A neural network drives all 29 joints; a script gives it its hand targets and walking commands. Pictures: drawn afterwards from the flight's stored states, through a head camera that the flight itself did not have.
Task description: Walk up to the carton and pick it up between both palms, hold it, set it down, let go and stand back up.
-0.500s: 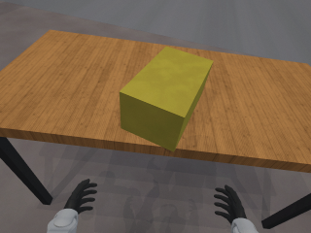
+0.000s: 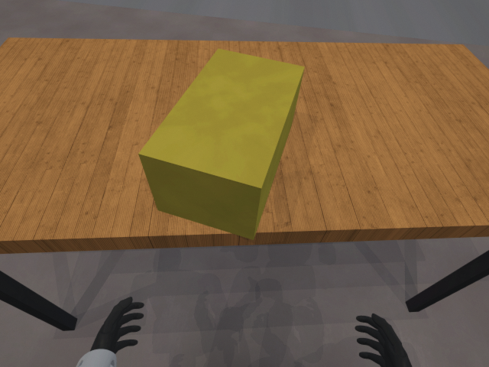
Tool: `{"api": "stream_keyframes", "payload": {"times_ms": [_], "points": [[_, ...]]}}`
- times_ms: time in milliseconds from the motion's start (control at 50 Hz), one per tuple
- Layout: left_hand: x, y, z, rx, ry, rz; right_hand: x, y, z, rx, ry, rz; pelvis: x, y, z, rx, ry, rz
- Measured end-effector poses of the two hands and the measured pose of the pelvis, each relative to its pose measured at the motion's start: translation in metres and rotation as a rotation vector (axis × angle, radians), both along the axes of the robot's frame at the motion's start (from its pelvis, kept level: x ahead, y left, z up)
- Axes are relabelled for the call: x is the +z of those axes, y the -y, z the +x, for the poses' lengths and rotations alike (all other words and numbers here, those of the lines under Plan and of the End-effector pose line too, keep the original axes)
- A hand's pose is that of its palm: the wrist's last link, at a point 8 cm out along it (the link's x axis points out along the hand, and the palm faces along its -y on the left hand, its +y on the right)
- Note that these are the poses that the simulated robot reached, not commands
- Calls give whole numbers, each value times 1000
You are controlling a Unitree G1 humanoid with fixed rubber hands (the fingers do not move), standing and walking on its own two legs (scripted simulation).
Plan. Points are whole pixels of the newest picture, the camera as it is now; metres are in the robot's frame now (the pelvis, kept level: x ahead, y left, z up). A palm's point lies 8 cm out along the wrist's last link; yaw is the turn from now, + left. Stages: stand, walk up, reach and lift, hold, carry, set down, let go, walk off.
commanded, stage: let go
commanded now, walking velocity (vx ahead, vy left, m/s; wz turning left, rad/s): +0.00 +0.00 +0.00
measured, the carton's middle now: (234, 135) +0.50 +0.01 +0.08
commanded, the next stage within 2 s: stand in 0.06 s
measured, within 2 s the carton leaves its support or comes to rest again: neither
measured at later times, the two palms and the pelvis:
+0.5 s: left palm (38, 326) +0.22 +0.35 -0.09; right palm (388, 325) +0.20 -0.25 -0.08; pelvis +0.08 +0.04 +0.00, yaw +0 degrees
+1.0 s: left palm (21, 362) +0.17 +0.36 -0.11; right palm (392, 362) +0.14 -0.24 -0.09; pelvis +0.07 +0.06 +0.01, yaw -2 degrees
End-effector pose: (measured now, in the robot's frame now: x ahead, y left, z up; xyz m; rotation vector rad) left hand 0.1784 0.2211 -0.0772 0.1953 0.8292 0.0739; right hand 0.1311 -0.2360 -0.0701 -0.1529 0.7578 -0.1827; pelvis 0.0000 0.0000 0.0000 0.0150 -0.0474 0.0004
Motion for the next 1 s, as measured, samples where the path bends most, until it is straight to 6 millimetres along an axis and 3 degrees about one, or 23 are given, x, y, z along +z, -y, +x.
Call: {"api": "stream_keyframes", "payload": {"times_ms": [100, 220, 300, 420, 540, 620, 740, 1000], "points": [[-1, -8, 18, -37, 23, 27, -9, 9, 2, 38, -101, -44, 3, -2, 12, -23, -55, -3], [-4, -60, 23, -38, -3, 110, -17, 32, 1, 72, -257, -133, 1, -12, 39, -8, -83, -28], [-3, -93, 28, 8, -22, 147, -16, 38, 12, 72, -295, -168, 1, -20, 58, -4, -89, -31], [-7, -120, 37, 49, -62, 160, -16, 28, 46, 73, -279, -183, 0, -34, 77, -6, -83, -35], [-14, -124, 42, 47, -90, 147, -12, 11, 74, 61, -231, -192, 1, -48, 84, -10, -66, -39], [-20, -126, 40, 40, -109, 135, -11, 0, 80, 62, -219, -192, 0, -55, 83, -15, -64, -44], [-27, -133, 26, 51, -174, 117, -12, -8, 67, 44, -262, -191, 4, -63, 79, -29, -57, -37], [-32, -142, -8, 58, -281, 151, -20, 5, 12, -42, -396, -183, 8, -64, 65, -37, -44, -24]]}}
